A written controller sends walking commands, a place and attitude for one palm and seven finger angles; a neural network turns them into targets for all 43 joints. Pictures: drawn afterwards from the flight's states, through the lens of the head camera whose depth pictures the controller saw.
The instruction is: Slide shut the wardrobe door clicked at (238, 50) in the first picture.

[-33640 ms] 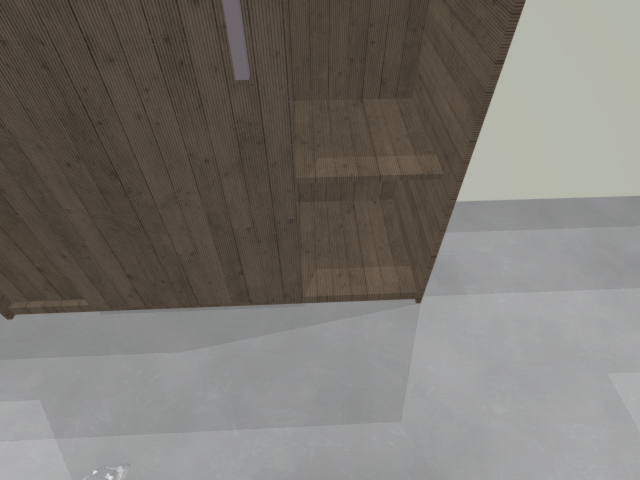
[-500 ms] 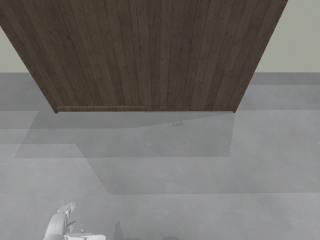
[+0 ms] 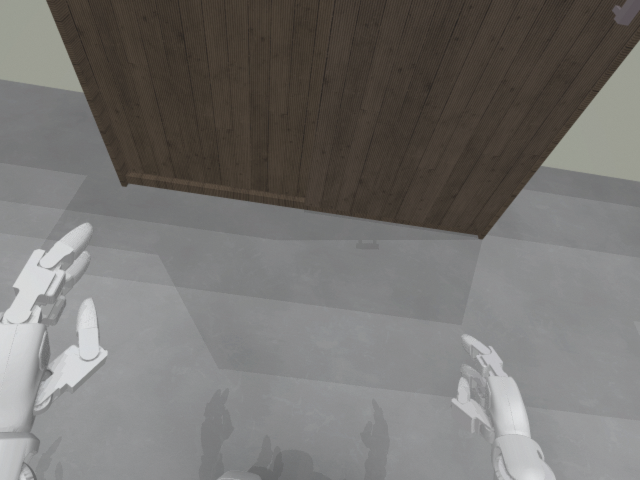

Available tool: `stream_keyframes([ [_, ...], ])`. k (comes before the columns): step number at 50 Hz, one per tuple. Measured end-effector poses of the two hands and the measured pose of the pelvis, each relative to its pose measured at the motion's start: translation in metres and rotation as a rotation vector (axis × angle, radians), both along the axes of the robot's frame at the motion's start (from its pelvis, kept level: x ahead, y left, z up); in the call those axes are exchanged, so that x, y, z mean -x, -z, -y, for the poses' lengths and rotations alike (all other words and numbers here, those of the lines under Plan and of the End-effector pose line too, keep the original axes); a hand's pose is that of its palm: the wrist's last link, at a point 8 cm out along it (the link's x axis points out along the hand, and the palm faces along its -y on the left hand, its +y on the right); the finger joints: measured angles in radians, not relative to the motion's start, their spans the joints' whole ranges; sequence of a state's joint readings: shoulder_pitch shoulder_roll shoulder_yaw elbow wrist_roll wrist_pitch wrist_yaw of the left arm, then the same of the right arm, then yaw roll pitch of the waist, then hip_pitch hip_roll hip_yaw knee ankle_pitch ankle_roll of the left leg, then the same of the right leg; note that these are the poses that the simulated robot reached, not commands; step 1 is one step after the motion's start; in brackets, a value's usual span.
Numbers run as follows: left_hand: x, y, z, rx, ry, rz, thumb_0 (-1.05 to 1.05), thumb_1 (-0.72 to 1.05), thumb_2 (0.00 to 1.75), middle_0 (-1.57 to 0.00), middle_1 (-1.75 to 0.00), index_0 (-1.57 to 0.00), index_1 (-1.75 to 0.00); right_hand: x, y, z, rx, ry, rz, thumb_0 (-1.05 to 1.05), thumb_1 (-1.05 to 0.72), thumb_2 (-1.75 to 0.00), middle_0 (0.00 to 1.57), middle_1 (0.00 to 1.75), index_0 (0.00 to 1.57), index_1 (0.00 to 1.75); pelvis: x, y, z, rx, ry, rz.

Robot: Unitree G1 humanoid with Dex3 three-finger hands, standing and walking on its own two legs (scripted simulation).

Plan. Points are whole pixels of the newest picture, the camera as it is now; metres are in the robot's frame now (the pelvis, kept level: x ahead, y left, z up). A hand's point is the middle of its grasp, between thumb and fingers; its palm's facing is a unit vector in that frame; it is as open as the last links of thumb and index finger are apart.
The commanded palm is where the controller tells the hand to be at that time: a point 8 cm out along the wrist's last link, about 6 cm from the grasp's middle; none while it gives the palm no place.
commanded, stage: step back with the hand held close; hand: left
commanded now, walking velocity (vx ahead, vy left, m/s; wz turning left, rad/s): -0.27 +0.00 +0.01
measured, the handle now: out of the picture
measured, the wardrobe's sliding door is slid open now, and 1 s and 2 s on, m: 0.00 0.00 0.00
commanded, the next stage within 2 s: stop stepping back and stand still in 0.98 s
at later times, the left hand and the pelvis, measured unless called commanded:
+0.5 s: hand (34, 360) +0.16 +0.26 +0.15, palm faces +0.22 -0.81 -0.54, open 7.4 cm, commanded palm +0.09 +0.30 +0.18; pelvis -0.07 +0.03 +0.00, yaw -4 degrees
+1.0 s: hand out of the picture -0.01 +0.26 +0.16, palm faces +0.29 -0.81 -0.51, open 7.4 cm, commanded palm -0.08 +0.31 +0.18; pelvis -0.22 +0.03 +0.00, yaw -1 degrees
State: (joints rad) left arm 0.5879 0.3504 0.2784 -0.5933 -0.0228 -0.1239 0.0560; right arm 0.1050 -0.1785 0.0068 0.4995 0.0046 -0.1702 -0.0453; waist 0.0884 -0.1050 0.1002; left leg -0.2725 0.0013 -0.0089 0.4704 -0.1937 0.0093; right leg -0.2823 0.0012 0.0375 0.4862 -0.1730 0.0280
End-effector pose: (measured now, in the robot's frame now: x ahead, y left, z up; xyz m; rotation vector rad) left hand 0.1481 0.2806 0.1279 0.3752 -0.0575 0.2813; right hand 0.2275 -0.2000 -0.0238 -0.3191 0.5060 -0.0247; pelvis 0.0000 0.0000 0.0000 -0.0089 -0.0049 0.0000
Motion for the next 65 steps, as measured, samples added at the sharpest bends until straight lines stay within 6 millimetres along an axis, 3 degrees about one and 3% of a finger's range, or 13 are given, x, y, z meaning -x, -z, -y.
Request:
stream_keyframes([
  [6, 0.000, -0.061, -0.031, -0.164, -0.097, 0.274, 0.03, 0.88, 0.89, -0.22, -0.30, -0.21, -0.30, 0.028, 0.032, -0.030, -0.064, -0.058, -0.124, 0.01, -0.90, -0.90, 0.20, 0.30, 0.21, 0.30, 0.009, 0.000, -0.004, 0.005, -0.011, 0.018],
  [9, -0.006, -0.076, -0.028, -0.194, -0.102, 0.336, 0.02, 0.89, 0.89, -0.21, -0.30, -0.21, -0.30, 0.044, 0.045, -0.038, -0.127, -0.059, -0.152, 0.02, -0.90, -0.90, 0.20, 0.30, 0.21, 0.30, 0.016, 0.002, -0.005, -0.007, 0.014, 0.008],
  [12, -0.013, -0.072, -0.009, -0.179, -0.025, 0.282, 0.02, 0.89, 0.90, -0.20, -0.30, -0.20, -0.30, 0.063, 0.054, -0.035, -0.171, -0.016, -0.175, 0.02, -0.90, -0.90, 0.20, 0.30, 0.21, 0.30, 0.027, 0.002, -0.007, 0.015, 0.036, -0.005],
  [16, -0.011, -0.054, 0.010, -0.151, 0.116, 0.158, 0.02, 0.89, 0.90, -0.20, -0.30, -0.20, -0.30, 0.094, 0.057, -0.017, -0.165, 0.118, -0.217, 0.02, -0.90, -0.90, 0.20, 0.30, 0.21, 0.30, 0.038, 0.001, -0.012, 0.010, 0.063, -0.044],
  [19, -0.003, -0.046, 0.007, -0.169, 0.165, 0.107, 0.02, 0.89, 0.89, -0.21, -0.30, -0.21, -0.30, 0.117, 0.056, 0.000, -0.100, 0.203, -0.241, 0.02, -0.90, -0.90, 0.20, 0.30, 0.21, 0.30, 0.044, 0.002, -0.019, 0.014, 0.075, -0.063],
  [23, 0.011, -0.047, -0.014, -0.231, 0.153, 0.104, 0.02, 0.88, 0.89, -0.22, -0.30, -0.22, -0.31, 0.144, 0.054, 0.016, -0.031, 0.270, -0.272, 0.02, -0.90, -0.90, 0.20, 0.30, 0.20, 0.30, 0.061, 0.003, -0.025, -0.010, 0.065, -0.057],
  [27, 0.035, -0.054, -0.024, -0.243, 0.105, 0.121, 0.02, 0.88, 0.89, -0.21, -0.30, -0.21, -0.31, 0.160, 0.048, 0.019, -0.014, 0.248, -0.232, 0.02, -0.90, -0.90, 0.20, 0.30, 0.20, 0.30, 0.080, 0.001, -0.027, -0.016, 0.068, -0.052],
  [35, 0.097, -0.057, -0.005, -0.200, 0.108, 0.138, 0.02, 0.89, 0.89, -0.21, -0.30, -0.21, -0.30, 0.184, 0.050, 0.007, -0.079, 0.140, -0.177, 0.02, -0.90, -0.90, 0.20, 0.30, 0.20, 0.30, 0.134, 0.001, -0.020, 0.012, 0.057, -0.050],
  [41, 0.136, -0.056, -0.013, -0.175, 0.052, 0.134, 0.02, 0.88, 0.89, -0.21, -0.30, -0.21, -0.30, 0.219, 0.046, -0.004, -0.073, 0.138, -0.214, 0.02, -0.90, -0.90, 0.20, 0.30, 0.20, 0.30, 0.165, -0.006, -0.021, -0.028, 0.060, -0.072],
  [50, 0.189, -0.056, -0.023, -0.240, 0.072, 0.168, 0.02, 0.89, 0.89, -0.21, -0.30, -0.21, -0.30, 0.281, 0.054, -0.013, -0.067, 0.140, -0.206, 0.02, -0.90, -0.90, 0.20, 0.30, 0.20, 0.30, 0.222, 0.004, -0.027, -0.024, 0.014, -0.054],
  [58, 0.256, -0.059, -0.013, -0.227, 0.064, 0.155, 0.02, 0.89, 0.89, -0.21, -0.30, -0.21, -0.30, 0.332, 0.057, 0.000, -0.073, 0.106, -0.214, 0.02, -0.90, -0.90, 0.20, 0.30, 0.21, 0.30, 0.277, 0.003, -0.018, 0.011, 0.009, -0.050],
  [65, 0.296, -0.045, -0.027, -0.147, -0.029, 0.133, 0.02, 0.88, 0.89, -0.21, -0.30, -0.21, -0.30, 0.376, 0.049, 0.017, -0.004, 0.182, -0.210, 0.02, -0.90, -0.90, 0.20, 0.30, 0.21, 0.30, 0.299, 0.002, -0.028, 0.011, -0.009, -0.049],
])
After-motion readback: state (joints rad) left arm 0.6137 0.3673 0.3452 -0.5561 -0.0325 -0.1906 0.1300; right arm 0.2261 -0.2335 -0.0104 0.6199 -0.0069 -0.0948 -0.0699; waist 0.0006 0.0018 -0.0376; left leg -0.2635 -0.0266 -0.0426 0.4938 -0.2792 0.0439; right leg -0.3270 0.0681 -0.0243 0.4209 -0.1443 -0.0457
